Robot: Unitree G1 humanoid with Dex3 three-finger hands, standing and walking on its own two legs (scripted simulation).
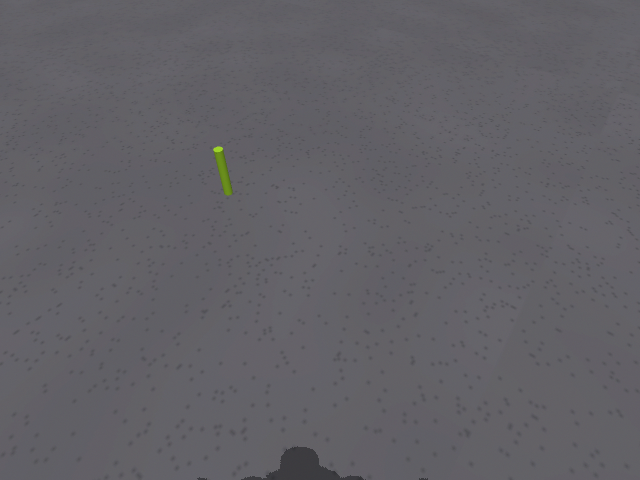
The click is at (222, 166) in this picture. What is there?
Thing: slim round
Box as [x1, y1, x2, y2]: [213, 147, 232, 194]
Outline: 215,147 213,150 223,190 225,194 230,194 232,191 223,151 221,147
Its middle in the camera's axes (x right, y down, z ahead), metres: -0.43 -0.32 +1.77
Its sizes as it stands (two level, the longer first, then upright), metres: 0.041 0.041 0.249
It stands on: the floor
